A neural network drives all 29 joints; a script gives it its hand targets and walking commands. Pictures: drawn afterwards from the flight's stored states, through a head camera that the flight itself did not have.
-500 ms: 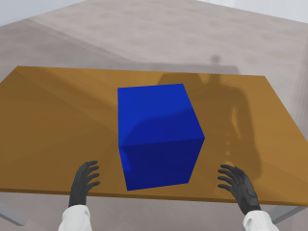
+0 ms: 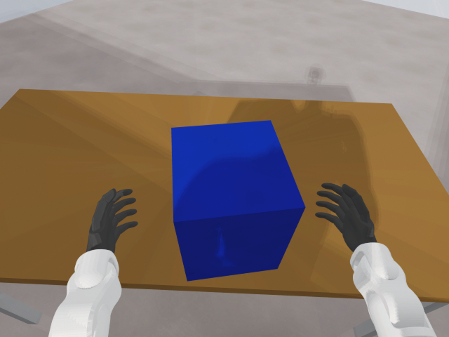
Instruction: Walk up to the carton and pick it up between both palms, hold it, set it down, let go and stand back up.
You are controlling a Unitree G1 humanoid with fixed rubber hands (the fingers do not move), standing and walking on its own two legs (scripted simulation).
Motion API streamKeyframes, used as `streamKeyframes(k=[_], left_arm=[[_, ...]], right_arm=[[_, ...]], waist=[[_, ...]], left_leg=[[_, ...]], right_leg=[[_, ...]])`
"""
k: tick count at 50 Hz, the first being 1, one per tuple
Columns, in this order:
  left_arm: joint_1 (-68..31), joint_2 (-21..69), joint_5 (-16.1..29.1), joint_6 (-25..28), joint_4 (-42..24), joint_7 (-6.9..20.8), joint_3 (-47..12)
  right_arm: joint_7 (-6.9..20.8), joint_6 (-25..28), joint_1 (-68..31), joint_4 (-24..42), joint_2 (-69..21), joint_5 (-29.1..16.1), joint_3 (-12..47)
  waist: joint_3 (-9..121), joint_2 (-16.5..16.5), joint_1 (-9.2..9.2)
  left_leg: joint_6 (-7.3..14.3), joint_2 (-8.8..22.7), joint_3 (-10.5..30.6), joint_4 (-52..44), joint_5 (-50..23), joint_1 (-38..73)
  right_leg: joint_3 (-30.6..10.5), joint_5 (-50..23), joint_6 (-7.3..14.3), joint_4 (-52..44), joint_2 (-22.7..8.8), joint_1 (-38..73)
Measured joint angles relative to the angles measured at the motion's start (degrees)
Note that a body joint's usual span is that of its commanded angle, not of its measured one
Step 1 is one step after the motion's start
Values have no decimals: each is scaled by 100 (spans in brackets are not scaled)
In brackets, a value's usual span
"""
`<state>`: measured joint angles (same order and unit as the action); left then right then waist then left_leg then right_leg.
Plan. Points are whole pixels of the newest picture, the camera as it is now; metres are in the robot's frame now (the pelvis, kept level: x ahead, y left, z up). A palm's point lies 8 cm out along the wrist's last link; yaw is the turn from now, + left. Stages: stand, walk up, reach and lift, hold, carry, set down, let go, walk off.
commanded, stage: reach and lift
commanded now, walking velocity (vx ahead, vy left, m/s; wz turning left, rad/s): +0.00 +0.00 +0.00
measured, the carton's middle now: (227, 202) +0.38 +0.01 +0.00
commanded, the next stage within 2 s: none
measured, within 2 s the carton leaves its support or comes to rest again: neither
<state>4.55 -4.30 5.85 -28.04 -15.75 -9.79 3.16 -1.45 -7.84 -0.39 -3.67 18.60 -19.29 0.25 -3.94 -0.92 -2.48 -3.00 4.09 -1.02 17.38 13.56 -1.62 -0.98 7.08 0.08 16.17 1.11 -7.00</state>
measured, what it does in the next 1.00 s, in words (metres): stands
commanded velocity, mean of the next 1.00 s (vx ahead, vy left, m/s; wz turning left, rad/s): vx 0.00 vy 0.00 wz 0.00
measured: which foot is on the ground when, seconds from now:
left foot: down 0.00-1.00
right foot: down 0.00-1.00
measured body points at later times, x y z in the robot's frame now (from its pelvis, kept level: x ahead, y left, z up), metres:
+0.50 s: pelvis -0.02 -0.01 +0.00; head +0.00 -0.01 +0.45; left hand +0.31 +0.21 +0.12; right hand +0.38 -0.20 +0.13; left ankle -0.05 +0.15 -0.75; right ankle +0.02 -0.12 -0.75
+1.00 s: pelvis +0.00 -0.01 +0.00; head +0.02 +0.00 +0.45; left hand +0.37 +0.22 +0.16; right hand +0.45 -0.18 +0.18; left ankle -0.05 +0.15 -0.75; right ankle +0.02 -0.12 -0.75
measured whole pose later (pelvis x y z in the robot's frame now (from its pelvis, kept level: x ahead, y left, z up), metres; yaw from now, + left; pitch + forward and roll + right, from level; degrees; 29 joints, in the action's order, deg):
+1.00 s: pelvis +0.00 -0.01 +0.00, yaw +1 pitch +4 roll -1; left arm -33.6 -10.2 7.2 -44.1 3.8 -9.2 10.5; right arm -1.5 -20.9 -47.4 -35.6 25.9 -26.5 3.2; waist 1.3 -0.8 -3.7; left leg -3.4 4.2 1.0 19.6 13.1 -10.3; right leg 0.0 6.2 0.4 16.7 1.4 -14.2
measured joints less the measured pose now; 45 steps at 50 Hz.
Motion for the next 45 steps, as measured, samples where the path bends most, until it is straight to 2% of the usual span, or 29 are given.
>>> streamKeyframes(k=[6,17,23,31,45], left_arm=[[-287,28,-24,-452,-158,103,144],[-1411,-96,123,-1067,460,-16,432],[-2261,-210,128,-1389,1035,-1,596],[-2768,-339,165,-1450,1427,94,662],[-3393,-539,172,-1627,1463,126,714]], right_arm=[[-31,-260,-446,-218,187,-185,57],[11,-770,-1662,-808,364,-339,46],[17,-1087,-2635,-1583,418,-384,30],[-4,-1253,-3385,-2216,381,-379,43],[-86,-1279,-4204,-2563,633,-653,265]], waist=[[2,-43,72],[229,88,5],[299,130,-88],[432,90,-32],[488,22,-42]], left_leg=[[8,-3,17,-19,-25,44],[-11,-26,-9,35,-143,-358],[-33,-41,34,56,-199,-527],[-45,-47,174,105,-175,-684],[-48,17,209,238,-31,-835]], right_leg=[[7,-62,-8,-90,-1,81],[-50,-92,28,160,-5,-432],[-25,-88,48,268,-17,-625],[98,-47,46,256,-33,-697],[113,-67,30,76,35,-694]])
